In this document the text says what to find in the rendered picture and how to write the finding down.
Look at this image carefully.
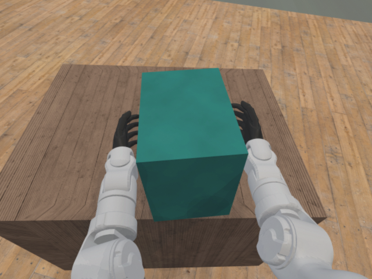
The robot right forearm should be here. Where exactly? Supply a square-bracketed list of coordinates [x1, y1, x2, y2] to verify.
[244, 138, 319, 228]

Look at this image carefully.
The carton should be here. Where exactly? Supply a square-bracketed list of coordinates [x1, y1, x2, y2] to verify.
[136, 68, 248, 221]

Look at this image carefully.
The robot left hand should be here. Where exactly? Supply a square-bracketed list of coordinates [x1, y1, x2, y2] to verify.
[113, 110, 139, 149]

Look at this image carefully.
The robot left forearm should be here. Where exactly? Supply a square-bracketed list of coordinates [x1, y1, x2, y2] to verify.
[71, 146, 138, 272]

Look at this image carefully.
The robot right hand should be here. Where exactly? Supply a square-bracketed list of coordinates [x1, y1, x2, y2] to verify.
[231, 101, 263, 145]

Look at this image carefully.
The left robot upper arm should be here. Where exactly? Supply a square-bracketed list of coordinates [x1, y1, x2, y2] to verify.
[71, 238, 145, 279]

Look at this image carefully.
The right robot upper arm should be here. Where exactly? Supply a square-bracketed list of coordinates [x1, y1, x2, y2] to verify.
[256, 214, 368, 279]

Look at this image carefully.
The pedestal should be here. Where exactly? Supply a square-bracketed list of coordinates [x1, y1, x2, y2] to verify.
[0, 64, 328, 270]

